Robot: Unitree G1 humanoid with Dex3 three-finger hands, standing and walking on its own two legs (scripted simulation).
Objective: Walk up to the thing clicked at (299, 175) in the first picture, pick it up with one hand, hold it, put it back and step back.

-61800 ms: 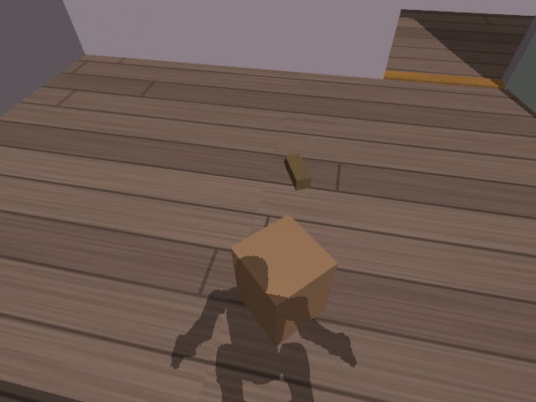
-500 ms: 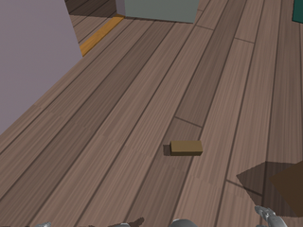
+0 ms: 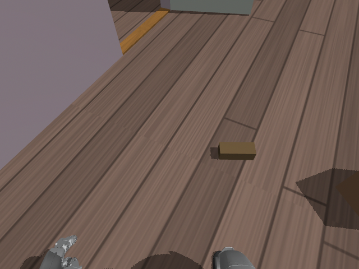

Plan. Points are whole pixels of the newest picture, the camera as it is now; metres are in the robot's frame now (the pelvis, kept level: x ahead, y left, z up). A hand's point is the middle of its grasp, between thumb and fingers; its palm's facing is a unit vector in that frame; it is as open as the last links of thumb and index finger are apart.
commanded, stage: step back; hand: right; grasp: from above
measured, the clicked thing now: (236, 150) +0.79 -0.33 -0.71
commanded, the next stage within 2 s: stand in 1.92 s
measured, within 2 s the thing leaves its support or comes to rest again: neither
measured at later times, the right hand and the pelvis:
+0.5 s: hand out of the picture -0.06 -0.25 -0.13, palm faces +0.12 +0.92 -0.37, open 7.4 cm; pelvis -0.17 +0.02 +0.01, yaw -8 degrees
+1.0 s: hand out of the picture -0.29 -0.23 -0.12, palm faces +0.08 +0.89 -0.44, open 7.4 cm; pelvis -0.29 +0.05 +0.01, yaw -4 degrees
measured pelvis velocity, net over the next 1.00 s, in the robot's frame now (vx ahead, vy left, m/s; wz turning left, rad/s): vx -0.29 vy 0.05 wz -0.06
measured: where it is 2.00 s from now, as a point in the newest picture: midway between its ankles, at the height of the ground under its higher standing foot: outside the picture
